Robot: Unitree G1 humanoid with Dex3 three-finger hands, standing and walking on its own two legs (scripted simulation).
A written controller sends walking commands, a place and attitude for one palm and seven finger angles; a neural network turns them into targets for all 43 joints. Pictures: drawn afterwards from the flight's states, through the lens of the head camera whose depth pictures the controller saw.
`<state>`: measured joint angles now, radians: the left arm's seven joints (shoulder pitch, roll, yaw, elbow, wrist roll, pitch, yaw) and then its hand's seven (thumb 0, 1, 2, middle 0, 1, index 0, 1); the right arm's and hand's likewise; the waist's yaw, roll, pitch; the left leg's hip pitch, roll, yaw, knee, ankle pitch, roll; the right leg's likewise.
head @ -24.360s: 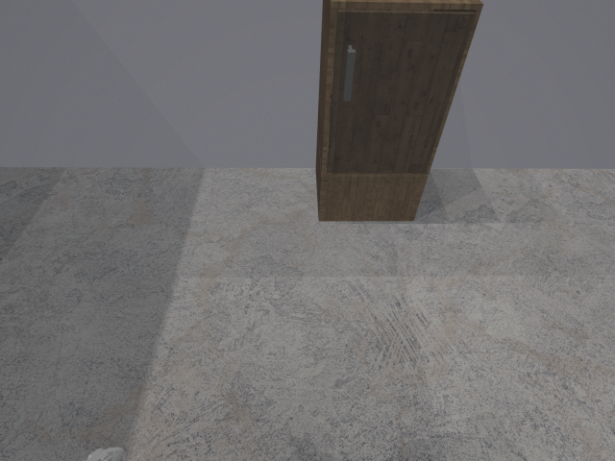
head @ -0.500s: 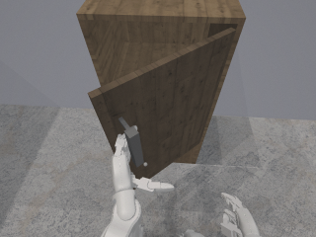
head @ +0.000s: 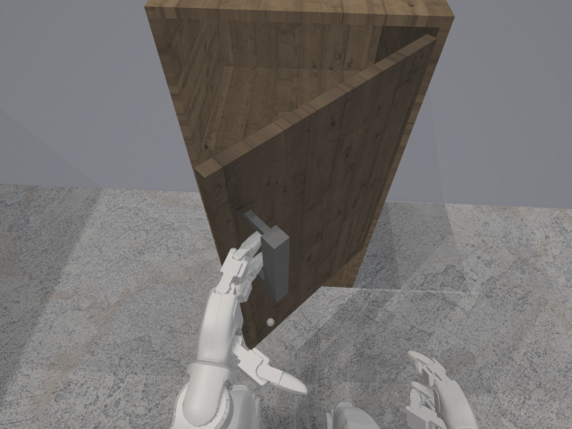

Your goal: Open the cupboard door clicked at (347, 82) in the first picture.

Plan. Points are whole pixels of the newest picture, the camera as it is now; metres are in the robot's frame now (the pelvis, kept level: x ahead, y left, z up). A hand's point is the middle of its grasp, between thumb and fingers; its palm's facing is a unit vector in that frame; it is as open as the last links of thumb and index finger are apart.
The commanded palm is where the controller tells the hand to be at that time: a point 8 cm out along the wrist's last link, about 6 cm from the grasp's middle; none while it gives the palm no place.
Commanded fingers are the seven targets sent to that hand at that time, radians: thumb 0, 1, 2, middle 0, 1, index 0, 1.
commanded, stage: slide the hand sideways off the handle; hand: left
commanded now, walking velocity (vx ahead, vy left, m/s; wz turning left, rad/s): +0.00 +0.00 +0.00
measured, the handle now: (265, 258) +0.34 +0.05 +0.05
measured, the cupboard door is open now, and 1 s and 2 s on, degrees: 46 45 45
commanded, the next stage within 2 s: draw the hand back to the body in 0.68 s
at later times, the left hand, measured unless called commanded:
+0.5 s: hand (228, 346) +0.22 +0.08 +0.05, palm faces -0.03 -1.00 -0.01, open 16.0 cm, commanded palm +0.19 +0.15 +0.05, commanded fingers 0.00 -0.50 0.30 -0.15 -0.30 -0.15 -0.30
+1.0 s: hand (174, 348) +0.20 +0.13 +0.09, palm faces -0.02 -1.00 -0.05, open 16.3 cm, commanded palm +0.18 +0.19 +0.09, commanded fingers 0.00 -0.50 0.30 -0.15 -0.30 -0.15 -0.30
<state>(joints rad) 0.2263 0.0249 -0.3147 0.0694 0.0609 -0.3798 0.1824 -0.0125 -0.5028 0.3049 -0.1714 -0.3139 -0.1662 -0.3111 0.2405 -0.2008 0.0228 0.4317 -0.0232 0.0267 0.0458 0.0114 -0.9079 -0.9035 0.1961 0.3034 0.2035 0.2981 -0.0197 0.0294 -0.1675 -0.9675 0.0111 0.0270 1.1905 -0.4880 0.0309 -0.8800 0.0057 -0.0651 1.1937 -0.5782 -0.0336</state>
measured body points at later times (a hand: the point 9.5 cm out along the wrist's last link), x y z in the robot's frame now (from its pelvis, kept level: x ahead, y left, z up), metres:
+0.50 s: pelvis +0.02 -0.01 +0.00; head +0.08 -0.02 +0.45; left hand +0.22 +0.14 +0.05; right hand +0.21 -0.23 -0.08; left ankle +0.05 +0.10 -0.64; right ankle +0.01 -0.10 -0.64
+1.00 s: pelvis +0.01 -0.01 +0.01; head +0.05 -0.02 +0.45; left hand +0.20 +0.19 +0.10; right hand +0.20 -0.23 -0.07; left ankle +0.05 +0.10 -0.64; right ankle +0.01 -0.10 -0.64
